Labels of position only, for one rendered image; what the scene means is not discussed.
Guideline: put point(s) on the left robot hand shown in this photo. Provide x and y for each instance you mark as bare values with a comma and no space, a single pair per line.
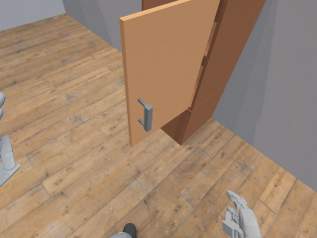
8,166

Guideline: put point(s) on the cupboard door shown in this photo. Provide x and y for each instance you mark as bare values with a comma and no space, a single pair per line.
162,52

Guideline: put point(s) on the left robot foot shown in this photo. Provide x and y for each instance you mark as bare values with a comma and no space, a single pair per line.
130,229

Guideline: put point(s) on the right robot hand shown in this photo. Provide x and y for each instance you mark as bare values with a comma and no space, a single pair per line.
245,223

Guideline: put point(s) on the handle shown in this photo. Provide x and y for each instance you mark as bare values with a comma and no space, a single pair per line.
148,116

